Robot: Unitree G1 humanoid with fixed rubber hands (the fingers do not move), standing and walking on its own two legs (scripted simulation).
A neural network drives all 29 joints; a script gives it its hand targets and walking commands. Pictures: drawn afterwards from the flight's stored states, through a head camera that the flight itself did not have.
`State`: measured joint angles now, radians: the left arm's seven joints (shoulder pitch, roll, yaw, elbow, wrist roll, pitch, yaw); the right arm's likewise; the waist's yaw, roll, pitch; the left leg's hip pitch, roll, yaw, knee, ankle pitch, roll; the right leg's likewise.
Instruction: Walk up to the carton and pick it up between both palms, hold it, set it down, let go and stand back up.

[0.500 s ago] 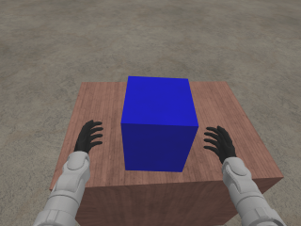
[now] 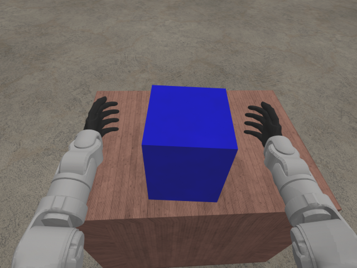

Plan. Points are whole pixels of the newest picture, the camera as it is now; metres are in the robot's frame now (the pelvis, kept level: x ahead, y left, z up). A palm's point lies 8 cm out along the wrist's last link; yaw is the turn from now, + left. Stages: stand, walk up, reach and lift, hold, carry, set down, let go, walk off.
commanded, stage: reach and lift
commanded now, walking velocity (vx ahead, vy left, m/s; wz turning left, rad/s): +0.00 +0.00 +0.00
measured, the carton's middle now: (185, 146) +0.47 +0.00 +0.00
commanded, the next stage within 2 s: none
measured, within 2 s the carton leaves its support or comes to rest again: neither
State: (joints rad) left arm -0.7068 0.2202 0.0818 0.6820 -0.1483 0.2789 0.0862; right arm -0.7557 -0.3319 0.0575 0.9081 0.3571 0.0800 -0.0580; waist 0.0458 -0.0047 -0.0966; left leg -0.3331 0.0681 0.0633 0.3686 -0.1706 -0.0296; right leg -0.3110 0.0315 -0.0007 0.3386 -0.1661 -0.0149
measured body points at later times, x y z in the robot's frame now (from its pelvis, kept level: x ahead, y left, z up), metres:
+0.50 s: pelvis +0.00 +0.00 +0.00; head +0.04 +0.01 +0.44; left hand +0.46 +0.21 +0.16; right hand +0.48 -0.18 +0.16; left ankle +0.00 +0.14 -0.75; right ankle -0.01 -0.11 -0.75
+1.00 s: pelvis -0.01 -0.01 -0.01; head +0.06 +0.01 +0.44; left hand +0.47 +0.22 +0.12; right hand +0.49 -0.17 +0.13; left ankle +0.00 +0.14 -0.75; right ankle -0.01 -0.11 -0.75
